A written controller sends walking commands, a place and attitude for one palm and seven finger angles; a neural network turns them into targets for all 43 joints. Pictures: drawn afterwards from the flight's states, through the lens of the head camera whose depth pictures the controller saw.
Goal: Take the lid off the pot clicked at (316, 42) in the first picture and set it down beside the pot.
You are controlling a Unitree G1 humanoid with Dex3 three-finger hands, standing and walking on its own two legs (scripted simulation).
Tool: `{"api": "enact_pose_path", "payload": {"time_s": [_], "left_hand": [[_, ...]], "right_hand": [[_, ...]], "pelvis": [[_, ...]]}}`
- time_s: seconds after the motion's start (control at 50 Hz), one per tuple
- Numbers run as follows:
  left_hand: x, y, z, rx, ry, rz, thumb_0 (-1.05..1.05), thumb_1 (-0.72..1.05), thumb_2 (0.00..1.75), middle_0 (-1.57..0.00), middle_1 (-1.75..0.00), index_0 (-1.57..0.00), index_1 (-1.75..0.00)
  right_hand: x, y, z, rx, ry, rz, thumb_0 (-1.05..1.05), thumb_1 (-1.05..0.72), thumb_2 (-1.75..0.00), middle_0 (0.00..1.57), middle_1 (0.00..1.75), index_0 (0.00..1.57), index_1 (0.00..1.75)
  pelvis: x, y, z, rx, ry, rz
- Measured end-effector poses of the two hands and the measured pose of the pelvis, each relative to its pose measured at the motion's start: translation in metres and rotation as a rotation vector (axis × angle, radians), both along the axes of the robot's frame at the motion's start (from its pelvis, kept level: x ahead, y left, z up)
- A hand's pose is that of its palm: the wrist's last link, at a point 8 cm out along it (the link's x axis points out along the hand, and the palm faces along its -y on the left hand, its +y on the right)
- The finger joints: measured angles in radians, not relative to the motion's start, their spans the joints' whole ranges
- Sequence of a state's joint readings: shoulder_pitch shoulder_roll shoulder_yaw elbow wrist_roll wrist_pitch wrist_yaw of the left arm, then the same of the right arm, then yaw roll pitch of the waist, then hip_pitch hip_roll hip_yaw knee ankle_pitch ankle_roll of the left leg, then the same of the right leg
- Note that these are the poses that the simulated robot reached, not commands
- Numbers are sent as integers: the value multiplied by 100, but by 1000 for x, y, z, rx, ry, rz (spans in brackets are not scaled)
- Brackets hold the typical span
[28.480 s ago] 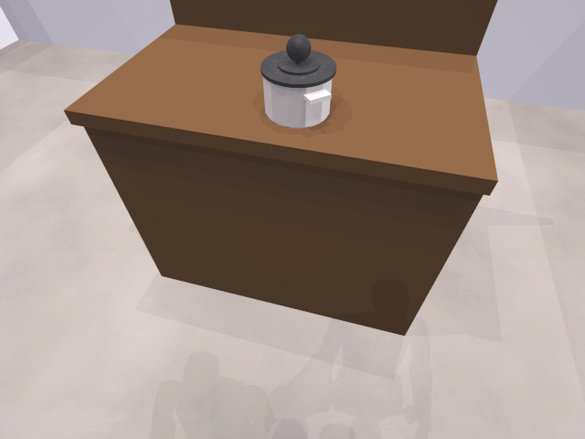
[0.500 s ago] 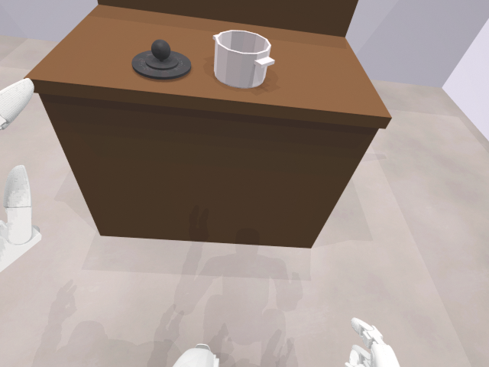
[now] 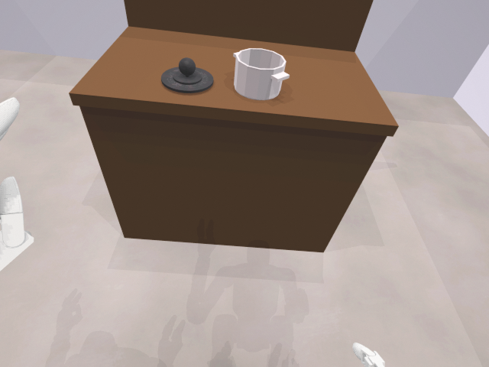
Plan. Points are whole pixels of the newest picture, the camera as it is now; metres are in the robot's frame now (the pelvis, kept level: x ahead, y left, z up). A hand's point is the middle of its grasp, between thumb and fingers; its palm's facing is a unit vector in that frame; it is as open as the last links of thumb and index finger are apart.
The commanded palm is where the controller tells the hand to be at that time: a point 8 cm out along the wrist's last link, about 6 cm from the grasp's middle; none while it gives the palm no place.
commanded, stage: stop stepping back and stand still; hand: left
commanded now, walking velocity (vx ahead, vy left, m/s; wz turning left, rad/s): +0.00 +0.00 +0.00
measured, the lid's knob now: (187, 66) +0.93 +0.25 +0.05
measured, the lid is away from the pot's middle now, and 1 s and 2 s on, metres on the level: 0.23 0.23 0.23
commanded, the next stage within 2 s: let the arm hang, fingers relaxed in 0.92 s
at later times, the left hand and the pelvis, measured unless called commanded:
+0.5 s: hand out of the picture +0.08 +0.18 -0.21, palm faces +0.03 -0.98 -0.17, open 6.8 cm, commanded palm none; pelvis +0.03 -0.01 -0.03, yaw +3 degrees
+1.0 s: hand out of the picture +0.13 +0.17 -0.19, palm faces +0.05 -0.98 -0.21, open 7.3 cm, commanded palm none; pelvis +0.06 +0.00 -0.02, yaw +2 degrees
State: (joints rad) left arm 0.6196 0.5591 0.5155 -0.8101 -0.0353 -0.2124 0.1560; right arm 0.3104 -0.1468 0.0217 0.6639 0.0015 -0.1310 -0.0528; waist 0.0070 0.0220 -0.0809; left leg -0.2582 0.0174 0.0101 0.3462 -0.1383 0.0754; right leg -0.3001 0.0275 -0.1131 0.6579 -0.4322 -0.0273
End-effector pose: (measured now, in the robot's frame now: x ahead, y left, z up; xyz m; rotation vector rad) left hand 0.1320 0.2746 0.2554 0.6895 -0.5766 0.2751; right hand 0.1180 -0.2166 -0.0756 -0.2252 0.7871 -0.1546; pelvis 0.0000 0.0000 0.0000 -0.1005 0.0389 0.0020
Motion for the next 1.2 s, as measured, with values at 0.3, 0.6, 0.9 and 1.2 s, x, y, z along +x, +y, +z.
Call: {"api": "enact_pose_path", "payload": {"time_s": [0.3,0.6,0.9,1.2], "left_hand": [[60,-5,-339,-582,1091,224,0,91,89,-19,-30,-19,-30],[-78,-32,-421,-677,1800,498,-2,97,89,-21,-30,-21,-30],[-21,-47,-415,-703,1722,451,0,92,89,-20,-30,-20,-30],[-38,-53,-412,-714,1719,442,0,93,89,-20,-30,-20,-30]], "right_hand": [[33,-42,-55,-12,78,-2,1,-91,-89,21,30,21,30],[-90,-34,-88,45,663,-134,1,-91,-89,20,30,20,30],[-44,-6,-91,97,576,-138,2,-95,-89,21,30,21,30],[-49,-16,-85,93,543,-138,1,-93,-89,20,30,20,30]], "pelvis": [[28,1,-47,81,-13,42],[52,-9,-31,92,10,57],[67,-1,-21,106,-26,32],[55,-9,-17,103,-52,35]]}}
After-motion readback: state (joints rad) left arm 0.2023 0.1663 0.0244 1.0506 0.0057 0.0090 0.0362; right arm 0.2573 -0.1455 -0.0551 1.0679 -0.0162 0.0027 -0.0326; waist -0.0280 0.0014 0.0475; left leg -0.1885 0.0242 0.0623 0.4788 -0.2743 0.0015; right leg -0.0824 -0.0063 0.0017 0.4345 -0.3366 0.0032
